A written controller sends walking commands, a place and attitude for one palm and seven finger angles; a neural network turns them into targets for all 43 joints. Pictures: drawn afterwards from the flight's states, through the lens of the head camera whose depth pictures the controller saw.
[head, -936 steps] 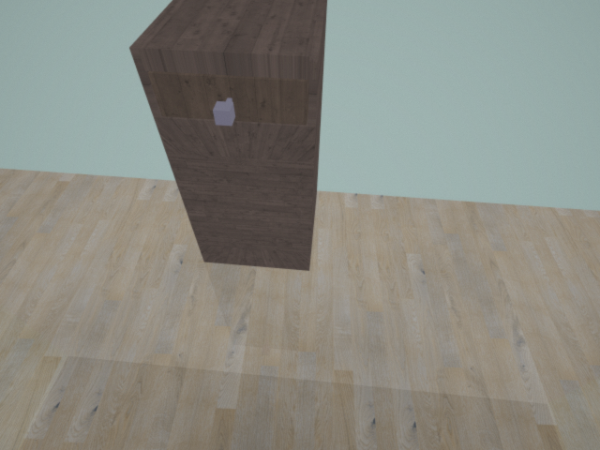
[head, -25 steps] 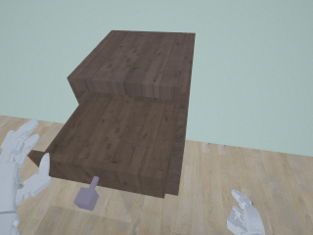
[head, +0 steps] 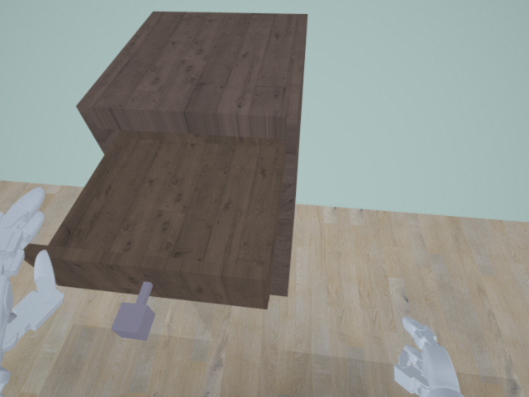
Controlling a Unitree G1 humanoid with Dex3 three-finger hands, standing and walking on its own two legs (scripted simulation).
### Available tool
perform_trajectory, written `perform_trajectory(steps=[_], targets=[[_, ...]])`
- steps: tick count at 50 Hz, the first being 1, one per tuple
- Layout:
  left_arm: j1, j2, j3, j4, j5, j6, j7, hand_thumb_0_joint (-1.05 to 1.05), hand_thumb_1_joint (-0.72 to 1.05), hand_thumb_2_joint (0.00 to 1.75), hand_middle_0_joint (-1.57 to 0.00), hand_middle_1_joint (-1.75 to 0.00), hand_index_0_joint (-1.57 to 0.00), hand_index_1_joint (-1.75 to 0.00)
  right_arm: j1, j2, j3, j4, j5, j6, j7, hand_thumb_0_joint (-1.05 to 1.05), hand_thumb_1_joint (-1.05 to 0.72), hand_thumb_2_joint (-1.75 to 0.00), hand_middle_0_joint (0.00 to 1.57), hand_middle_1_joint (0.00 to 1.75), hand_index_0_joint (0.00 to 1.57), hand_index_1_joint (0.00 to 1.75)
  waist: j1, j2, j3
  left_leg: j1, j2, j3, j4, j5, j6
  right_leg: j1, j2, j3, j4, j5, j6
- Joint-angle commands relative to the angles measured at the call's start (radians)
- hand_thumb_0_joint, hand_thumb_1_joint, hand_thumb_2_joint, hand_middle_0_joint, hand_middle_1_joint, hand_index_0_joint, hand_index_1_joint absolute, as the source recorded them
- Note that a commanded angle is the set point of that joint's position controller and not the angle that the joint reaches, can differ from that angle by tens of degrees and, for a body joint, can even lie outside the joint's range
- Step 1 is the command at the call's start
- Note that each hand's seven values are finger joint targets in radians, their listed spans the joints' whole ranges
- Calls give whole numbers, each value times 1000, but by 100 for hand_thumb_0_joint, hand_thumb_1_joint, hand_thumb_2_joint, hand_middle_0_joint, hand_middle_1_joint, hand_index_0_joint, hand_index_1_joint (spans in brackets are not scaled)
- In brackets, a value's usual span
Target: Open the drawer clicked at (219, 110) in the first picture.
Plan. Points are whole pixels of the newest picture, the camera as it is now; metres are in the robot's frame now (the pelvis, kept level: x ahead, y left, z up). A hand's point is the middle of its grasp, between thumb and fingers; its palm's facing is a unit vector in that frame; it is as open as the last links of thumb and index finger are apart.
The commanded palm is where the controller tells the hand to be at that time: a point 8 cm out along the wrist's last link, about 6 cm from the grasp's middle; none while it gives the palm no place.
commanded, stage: step back with the hand held close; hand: left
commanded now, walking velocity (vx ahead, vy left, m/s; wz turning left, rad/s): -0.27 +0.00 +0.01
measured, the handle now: (139, 308) +0.25 +0.22 -0.02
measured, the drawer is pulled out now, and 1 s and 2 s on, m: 0.30 0.30 0.30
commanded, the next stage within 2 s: stop stepping back and stand still in 1.14 s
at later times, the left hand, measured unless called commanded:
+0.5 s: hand out of the picture +0.13 +0.25 +0.16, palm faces +0.36 -0.81 -0.45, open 7.4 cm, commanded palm +0.06 +0.30 +0.18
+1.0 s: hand out of the picture +0.08 +0.22 +0.16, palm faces +0.27 -0.84 -0.47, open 7.4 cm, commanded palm +0.01 +0.28 +0.18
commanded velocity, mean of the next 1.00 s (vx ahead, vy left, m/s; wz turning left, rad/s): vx -0.34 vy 0.00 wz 0.01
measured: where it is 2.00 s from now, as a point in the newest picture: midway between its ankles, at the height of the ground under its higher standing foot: outside the picture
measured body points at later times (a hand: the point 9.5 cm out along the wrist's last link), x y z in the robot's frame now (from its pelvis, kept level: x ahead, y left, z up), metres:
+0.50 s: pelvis -0.06 +0.02 -0.01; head -0.03 +0.03 +0.43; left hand +0.10 +0.29 +0.18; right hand +0.13 -0.20 -0.08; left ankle -0.01 +0.12 -0.74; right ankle -0.01 -0.10 -0.74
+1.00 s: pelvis -0.12 +0.00 -0.01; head -0.08 +0.02 +0.44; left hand +0.06 +0.26 +0.18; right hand +0.06 -0.23 -0.09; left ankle -0.08 +0.12 -0.71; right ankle -0.09 -0.11 -0.74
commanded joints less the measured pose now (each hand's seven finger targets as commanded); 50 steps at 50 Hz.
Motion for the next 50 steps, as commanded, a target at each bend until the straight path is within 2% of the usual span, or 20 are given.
perform_trajectory(steps=[1, 5, 12, 17, 22, 26, 28, 32, 35, 37, 39, 40, 41, 43, 44, 45, 46, 47, 48, 50], targets=[[74, 186, 162, -227, -12, -55, 39, 0, 90, 90, -20, -30, -20, -30, -98, -89, -50, -185, 4, -40, -11, 0, -90, -90, 20, 30, 20, 30, 11, -46, -235, 53, 84, -43, 9, 416, 27, 110, -126, 64, 13, 458, 4], [87, 195, 172, -260, -14, -55, 50, 0, 90, 90, -20, -30, -20, -30, -96, -86, -50, -189, 1, -39, -16, 0, -90, -90, 20, 30, 20, 30, 13, -17, -224, 9, 98, -75, -1, 398, 28, 88, -114, 54, 42, 383, 0], [59, 178, 155, -280, -11, -68, 61, 0, 90, 90, -20, -30, -20, -30, -84, -93, -42, -191, -2, -68, -14, 0, -90, -90, 20, 30, 20, 30, 10, 34, -151, -183, 131, -117, -76, 83, 52, 78, -86, 72, 84, 150, 9], [36, 175, 160, -294, -5, -80, 70, 0, 90, 90, -20, -30, -20, -30, -68, -94, -36, -188, -6, -90, -10, 0, -90, -90, 20, 30, 20, 30, 7, 27, -140, -273, 138, -131, -93, -81, 61, 95, -83, 86, 104, 98, 12], [1, 168, 141, -298, -1, -91, 76, 0, 90, 90, -20, -30, -20, -30, -53, -93, -33, -181, -8, -105, -6, 0, -90, -90, 20, 30, 20, 30, -6, -34, -100, -232, 83, -107, -4, -228, 46, -48, -131, 169, -29, -77, -18], [-12, 175, 142, -304, 1, -94, 88, 0, 90, 90, -20, -30, -20, -30, -46, -90, -32, -160, -15, -108, -9, 0, -90, -90, 20, 30, 20, 30, -11, -63, -100, -133, 66, -103, 61, -211, 33, -159, -158, 183, -83, -150, -37], [-6, 179, 152, -294, 1, -96, 91, 0, 90, 90, -20, -30, -20, -30, -56, -91, -31, -159, -15, -108, -9, 0, -90, -90, 20, 30, 20, 30, -7, -36, -91, -175, 93, -133, -1, -199, 41, -127, -129, 153, -40, -120, -22], [-11, 181, 179, -309, 18, -110, 91, 0, 90, 90, -20, -30, -20, -30, -79, -96, -27, -180, -17, -124, -11, 0, -90, -90, 20, 30, 20, 30, 10, 167, -105, -469, 255, -264, -237, -295, 103, 144, -8, 40, 303, -55, 31], [23, 184, 179, -322, 3, -118, 80, 0, 90, 90, -20, -30, -20, -30, -66, -89, -35, -164, -22, -141, -5, 0, -90, -90, 20, 30, 20, 30, 18, 72, -158, -300, 251, -232, -116, 45, 105, 59, -22, 60, 263, -65, 20], [38, 173, 168, -319, -6, -125, 65, 0, 90, 90, -20, -30, -20, -30, -57, -95, -32, -139, -27, -149, 5, 0, -90, -90, 20, 30, 20, 30, 19, 105, -166, -207, 249, -213, -76, 204, 99, 24, -21, 49, 194, -64, 18], [33, 189, 174, -334, -7, -133, 59, 0, 90, 90, -20, -30, -20, -30, -56, -99, -29, -116, -34, -153, 10, 0, -90, -90, 20, 30, 20, 30, 19, 124, -204, -85, 248, -190, -19, 440, 91, 11, -28, 53, 116, 44, 17], [26, 162, 148, -339, -12, -126, 52, 0, 90, 90, -20, -30, -20, -30, -49, -99, -33, -117, -23, -156, 15, 0, -90, -90, 20, 30, 20, 30, 19, 86, -255, -43, 229, -171, 11, 486, 72, 29, -26, 52, 117, 89, 9], [40, 170, 157, -339, -19, -123, 46, 0, 90, 90, -20, -30, -20, -30, -62, -98, -40, -127, -16, -157, 17, 0, -90, -90, 20, 30, 20, 30, 26, 72, -283, -27, 220, -148, 30, 453, 65, 35, -40, 56, 112, 101, 2], [57, 189, 175, -331, -32, -120, 41, 0, 90, 90, -20, -30, -20, -30, -78, -91, -43, -142, -3, -147, 17, 0, -90, -90, 20, 30, 20, 30, 19, 5, -252, -105, 160, -102, 93, 192, 41, 6, -107, 126, 54, 149, -30], [75, 223, 210, -312, -33, -116, 48, 0, 90, 90, -20, -30, -20, -30, -74, -82, -48, -135, 0, -134, 14, 0, -90, -90, 20, 30, 20, 30, 9, -89, -244, -100, 85, -55, 192, 53, 12, -56, -196, 246, -47, 192, -69], [54, 210, 180, -311, -36, -113, 52, 0, 90, 90, -20, -30, -20, -30, -63, -71, -49, -127, 8, -120, 14, 0, -90, -90, 20, 30, 20, 30, -7, -192, -212, -90, -2, -15, 364, -104, -22, -153, -335, 376, -151, 163, -132], [40, 211, 180, -293, -34, -103, 59, 0, 90, 90, -20, -30, -20, -30, -85, -65, -56, -113, 3, -105, 14, 0, -90, -90, 20, 30, 20, 30, 6, -234, -191, -117, -29, -45, 565, -195, -27, -193, -402, 402, -200, 139, -183], [44, 204, 181, -281, -24, -93, 63, 0, 90, 90, -20, -30, -20, -30, -105, -45, -45, -117, -10, -93, 12, 0, -90, -90, 20, 30, 20, 30, 4, -235, -165, -171, -18, -69, 626, -244, -26, -172, -399, 364, -180, 222, -199], [46, 191, 179, -273, -15, -88, 65, 0, 90, 90, -20, -30, -20, -30, -115, -25, -29, -128, -15, -85, 7, 0, -90, -90, 20, 30, 20, 30, -5, -222, -139, -189, 4, -76, 560, -255, -28, -137, -356, 292, -136, 348, -180], [54, 195, 191, -250, 1, -83, 71, 0, 90, 90, -20, -30, -20, -30, -126, -23, -8, -120, -22, -69, -10, 0, -90, -90, 20, 30, 20, 30, -8, -197, -126, -151, 19, -52, 237, -196, -21, -63, -258, 178, -43, 484, -104]])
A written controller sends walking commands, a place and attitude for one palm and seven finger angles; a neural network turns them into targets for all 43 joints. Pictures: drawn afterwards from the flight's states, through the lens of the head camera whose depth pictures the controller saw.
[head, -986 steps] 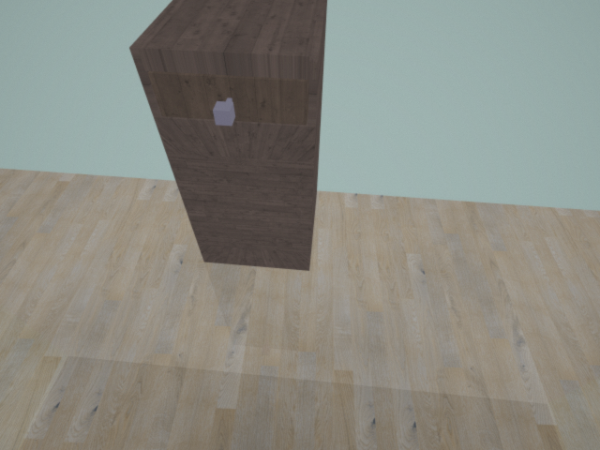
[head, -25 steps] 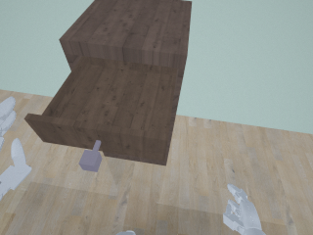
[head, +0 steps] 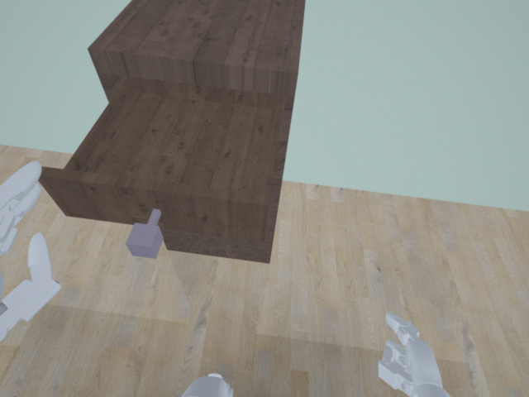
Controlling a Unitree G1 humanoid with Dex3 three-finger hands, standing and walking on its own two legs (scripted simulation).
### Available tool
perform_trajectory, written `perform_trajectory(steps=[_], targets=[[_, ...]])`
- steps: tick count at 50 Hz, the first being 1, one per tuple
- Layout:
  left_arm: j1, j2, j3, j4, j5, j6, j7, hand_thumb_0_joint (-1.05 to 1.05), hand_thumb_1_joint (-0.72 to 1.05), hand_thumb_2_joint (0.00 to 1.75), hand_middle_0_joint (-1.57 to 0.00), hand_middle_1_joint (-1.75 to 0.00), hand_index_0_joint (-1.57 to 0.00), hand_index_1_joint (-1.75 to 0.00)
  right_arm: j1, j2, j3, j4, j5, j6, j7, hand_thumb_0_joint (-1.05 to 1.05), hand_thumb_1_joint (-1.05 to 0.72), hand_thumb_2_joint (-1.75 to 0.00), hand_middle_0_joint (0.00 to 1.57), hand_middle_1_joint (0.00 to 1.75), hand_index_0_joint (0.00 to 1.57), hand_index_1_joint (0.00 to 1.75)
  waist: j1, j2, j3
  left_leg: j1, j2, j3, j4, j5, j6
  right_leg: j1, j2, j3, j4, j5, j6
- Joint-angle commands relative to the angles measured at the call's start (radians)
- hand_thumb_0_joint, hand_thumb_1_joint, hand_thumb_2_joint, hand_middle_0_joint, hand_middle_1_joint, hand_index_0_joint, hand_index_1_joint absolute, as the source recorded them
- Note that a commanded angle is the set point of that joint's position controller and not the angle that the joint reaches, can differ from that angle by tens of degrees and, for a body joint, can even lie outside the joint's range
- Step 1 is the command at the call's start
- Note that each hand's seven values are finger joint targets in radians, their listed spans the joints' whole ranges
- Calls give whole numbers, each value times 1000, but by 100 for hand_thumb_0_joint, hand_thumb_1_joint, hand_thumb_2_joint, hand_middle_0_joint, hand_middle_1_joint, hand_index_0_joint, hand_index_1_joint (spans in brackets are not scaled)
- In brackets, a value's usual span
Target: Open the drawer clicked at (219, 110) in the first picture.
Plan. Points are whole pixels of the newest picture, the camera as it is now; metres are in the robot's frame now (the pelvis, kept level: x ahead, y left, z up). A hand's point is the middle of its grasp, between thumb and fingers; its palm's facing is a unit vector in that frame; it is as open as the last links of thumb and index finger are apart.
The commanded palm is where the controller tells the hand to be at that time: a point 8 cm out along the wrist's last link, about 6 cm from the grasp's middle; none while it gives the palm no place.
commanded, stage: step back with the hand held close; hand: left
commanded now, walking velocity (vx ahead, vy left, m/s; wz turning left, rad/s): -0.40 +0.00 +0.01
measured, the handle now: (149, 230) +0.37 +0.21 -0.01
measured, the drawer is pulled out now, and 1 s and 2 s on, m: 0.30 0.30 0.30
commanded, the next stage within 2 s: stop stepping back and stand still in 0.14 s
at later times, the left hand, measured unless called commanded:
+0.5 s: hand out of the picture +0.08 +0.19 +0.17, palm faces +0.31 -0.82 -0.48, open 7.4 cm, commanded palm +0.02 +0.24 +0.19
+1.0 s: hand out of the picture +0.05 +0.20 +0.16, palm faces +0.38 -0.82 -0.43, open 7.4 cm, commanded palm -0.01 +0.25 +0.19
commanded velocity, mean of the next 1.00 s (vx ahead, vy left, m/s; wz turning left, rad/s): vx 0.04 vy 0.04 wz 0.00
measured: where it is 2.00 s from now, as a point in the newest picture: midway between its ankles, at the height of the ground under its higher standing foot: outside the picture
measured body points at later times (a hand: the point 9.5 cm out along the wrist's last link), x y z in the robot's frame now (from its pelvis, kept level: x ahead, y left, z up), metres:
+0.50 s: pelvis -0.12 -0.04 +0.01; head -0.10 -0.04 +0.46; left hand +0.06 +0.23 +0.20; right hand +0.03 -0.27 -0.08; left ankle -0.12 +0.10 -0.68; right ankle -0.10 -0.12 -0.73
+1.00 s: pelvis -0.14 -0.03 +0.00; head -0.14 -0.03 +0.45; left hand +0.02 +0.24 +0.19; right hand +0.02 -0.25 -0.08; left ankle -0.16 +0.09 -0.73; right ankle -0.10 -0.12 -0.73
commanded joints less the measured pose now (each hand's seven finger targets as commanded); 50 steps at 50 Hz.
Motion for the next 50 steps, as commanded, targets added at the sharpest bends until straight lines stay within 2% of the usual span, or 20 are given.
perform_trajectory(steps=[1, 2, 3, 4, 6, 11, 15, 16, 17, 18, 21, 27, 31, 32, 36, 40, 43, 46, 47, 50], targets=[[28, 129, 140, -134, 5, -29, 48, 0, 90, 90, -20, -30, -20, -30, -78, -91, -16, -150, -13, -23, -32, 0, -90, -90, 20, 30, 20, 30, -9, -59, -148, 166, 32, 6, -376, 74, 0, 100, -217, 113, -118, 483, -59], [4, 133, 126, -174, 3, -37, 49, 0, 90, 90, -20, -30, -20, -30, -65, -110, -28, -145, -13, -26, -35, 0, -90, -90, 20, 30, 20, 30, -15, 25, -157, 213, 72, 1, -541, 279, 12, 120, -168, 82, -40, 426, -14], [-21, 149, 128, -212, 7, -54, 49, 0, 90, 90, -20, -30, -20, -30, -75, -138, -50, -154, -15, -40, -33, 0, -90, -90, 20, 30, 20, 30, 7, 184, -173, 214, 238, -169, -558, 534, 74, 90, -83, 34, 61, 257, 38], [-20, 156, 124, -222, 12, -54, 47, 0, 90, 90, -20, -30, -20, -30, -67, -137, -64, -167, -12, -50, -26, 0, -90, -90, 20, 30, 20, 30, 8, 257, -201, 265, 345, -205, -523, 733, 109, 34, -49, 25, 171, -32, 41], [13, 153, 139, -243, -8, -66, 38, 0, 90, 90, -20, -30, -20, -30, -43, -127, -64, -172, -27, -89, -9, 0, -90, -90, 20, 30, 20, 30, 14, 319, -238, 205, 378, -219, -536, 744, 166, -3, -13, 45, 387, -274, 39], [-9, 102, 100, -249, -12, -44, 36, 0, 90, 90, -20, -30, -20, -30, -25, -136, -58, -126, -21, -112, 15, 0, -90, -90, 20, 30, 20, 30, 18, 268, -202, 326, 318, -121, -470, 826, 132, -10, -4, 5, 207, -180, 45], [35, 133, 136, -175, -18, -23, 29, 0, 90, 90, -20, -30, -20, -30, -42, -148, -41, -167, 6, -96, 14, 0, -90, -90, 20, 30, 20, 30, 25, 190, -151, 147, 204, -47, -431, 122, 70, 207, -32, -28, -187, -9, 48], [22, 165, 154, -165, -15, -24, 30, 0, 90, 90, -20, -30, -20, -30, -37, -133, -38, -176, 10, -81, 13, 0, -90, -90, 20, 30, 20, 30, 12, 33, -121, 118, 108, 33, -306, -31, 20, 184, -120, 50, -296, -3, 6], [-4, 205, 182, -154, -19, -19, 38, 0, 90, 90, -20, -30, -20, -30, -45, -116, -34, -190, 13, -65, 7, 0, -90, -90, 20, 30, 20, 30, 3, -156, -105, 99, 28, 69, -72, -56, -10, 59, -303, 299, -394, -116, -83], [0, 152, 148, -103, -27, 4, 41, 0, 90, 90, -20, -30, -20, -30, -24, -125, -52, -174, 28, -62, 0, 0, -90, -90, 20, 30, 20, 30, 8, -242, -112, 75, 1, 1, 147, -18, -2, 15, -377, 397, -401, -92, -123], [25, 122, 131, -55, -20, 3, 51, 0, 90, 90, -20, -30, -20, -30, -50, -109, -31, -154, 3, -40, -10, 0, -90, -90, 20, 30, 20, 30, -25, -100, -124, 61, 35, -18, 148, 53, -11, 66, -318, 227, -320, -1, -112], [31, 119, 92, -94, 25, -20, 66, 0, 90, 90, -20, -30, -20, -30, -18, -135, -36, -139, -8, -88, -13, 0, -90, -90, 20, 30, 20, 30, -2, -82, -97, 283, 23, 77, -485, 67, 60, 127, -258, 179, -340, -144, -53], [20, 163, 114, -217, 17, -38, 57, 0, 90, 90, -20, -30, -20, -30, -8, -191, -71, -179, 1, -111, -10, 0, -90, -90, 20, 30, 20, 30, 29, 210, -154, 356, 217, -105, -568, 291, 121, 159, -62, 3, -10, 16, 25], [65, 171, 137, -168, 19, -32, 59, 0, 90, 90, -20, -30, -20, -30, 1, -153, -54, -159, 5, -104, -10, 0, -90, -90, 20, 30, 20, 30, 16, 244, -154, 291, 219, -104, -596, 127, 119, 152, -59, -27, -11, -100, 32], [-9, 134, 124, -68, 14, -24, 67, 0, 90, 90, -20, -30, -20, -30, -5, -159, -49, -136, 8, -105, -28, 0, -90, -90, 20, 30, 20, 30, 2, 97, -13, 88, 149, -50, -538, -79, 100, 190, -56, 49, -119, -129, 16], [-72, 112, 85, -17, 14, -22, 57, 0, 90, 90, -20, -30, -20, -30, 11, -147, -53, -126, 4, -86, -21, 0, -90, -90, 20, 30, 20, 30, -16, -145, -7, 144, 18, 61, -244, -39, 58, 69, -234, 332, -381, -416, -73], [-82, 103, 71, -49, 17, -21, 58, 0, 90, 90, -20, -30, -20, -30, 3, -138, -40, -125, -4, -78, -13, 0, -90, -90, 20, 30, 20, 30, -15, -96, -64, 275, 35, 51, -388, 42, 68, 74, -213, 215, -306, -278, -68], [-85, 111, 72, -127, 23, -24, 64, 0, 90, 90, -20, -30, -20, -30, -25, -145, -19, -145, -13, -78, -20, 0, -90, -90, 20, 30, 20, 30, -1, 239, -5, 205, 196, -195, -678, -143, 117, 64, -33, 28, -44, -194, 14], [-80, 116, 80, -121, 33, -17, 68, 0, 90, 90, -20, -30, -20, -30, -30, -130, -14, -151, -8, -78, -20, 0, -90, -90, 20, 30, 20, 30, 3, 236, -3, 118, 237, -225, -700, -182, 135, 128, -20, -6, 25, -118, 23], [-73, 139, 100, -126, 22, -17, 67, 0, 90, 90, -20, -30, -20, -30, -33, -129, -15, -152, -8, -89, -21, 0, -90, -90, 20, 30, 20, 30, 8, 84, -53, 152, 153, -95, -542, 191, 93, 231, -46, 23, -93, 112, 19]])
